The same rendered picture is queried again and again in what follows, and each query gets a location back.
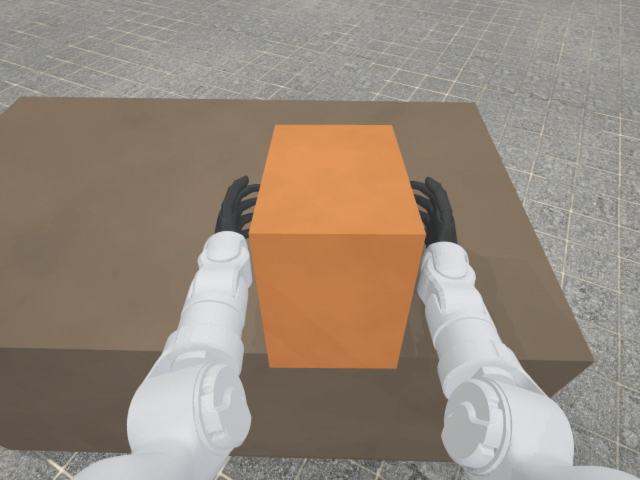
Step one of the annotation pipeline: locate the robot left upper arm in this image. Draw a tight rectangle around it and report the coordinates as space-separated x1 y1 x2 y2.
70 362 251 480

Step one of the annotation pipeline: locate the carton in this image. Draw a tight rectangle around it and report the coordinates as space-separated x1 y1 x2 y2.
249 125 426 369

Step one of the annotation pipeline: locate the robot right upper arm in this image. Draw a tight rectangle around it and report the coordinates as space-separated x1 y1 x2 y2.
441 377 640 480

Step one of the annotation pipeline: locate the robot right hand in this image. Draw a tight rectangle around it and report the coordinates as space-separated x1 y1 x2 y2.
410 177 458 249

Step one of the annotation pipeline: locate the robot left hand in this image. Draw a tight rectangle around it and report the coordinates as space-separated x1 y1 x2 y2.
214 176 261 239

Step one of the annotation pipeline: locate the robot left forearm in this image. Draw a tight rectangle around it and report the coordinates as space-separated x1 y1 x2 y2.
127 231 252 447

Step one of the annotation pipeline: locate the robot right forearm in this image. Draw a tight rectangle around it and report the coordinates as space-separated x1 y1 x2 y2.
417 242 549 400

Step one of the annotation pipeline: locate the pedestal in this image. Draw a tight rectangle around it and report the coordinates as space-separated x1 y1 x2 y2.
0 96 595 462

